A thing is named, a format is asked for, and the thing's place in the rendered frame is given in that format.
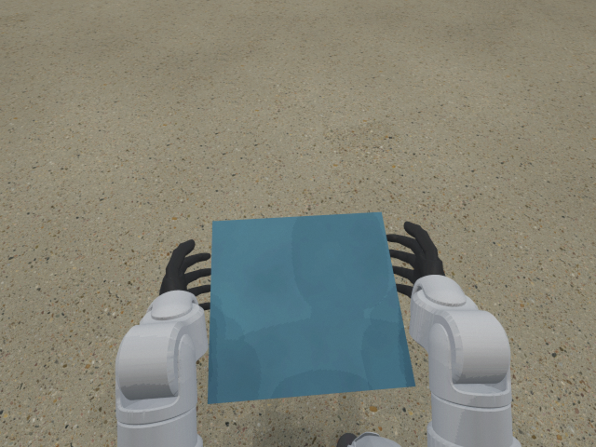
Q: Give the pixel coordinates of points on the left robot forearm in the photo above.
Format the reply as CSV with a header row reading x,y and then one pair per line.
x,y
155,374

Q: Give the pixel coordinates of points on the carton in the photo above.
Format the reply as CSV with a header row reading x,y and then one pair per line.
x,y
303,306

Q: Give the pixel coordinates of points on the robot right hand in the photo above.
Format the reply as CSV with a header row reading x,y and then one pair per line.
x,y
425,260

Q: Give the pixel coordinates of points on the robot left hand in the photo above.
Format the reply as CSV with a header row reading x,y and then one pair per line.
x,y
176,279

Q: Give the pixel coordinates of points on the right robot shin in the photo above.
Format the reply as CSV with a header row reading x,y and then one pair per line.
x,y
366,434

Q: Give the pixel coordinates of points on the right robot forearm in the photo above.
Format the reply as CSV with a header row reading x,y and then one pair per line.
x,y
469,367

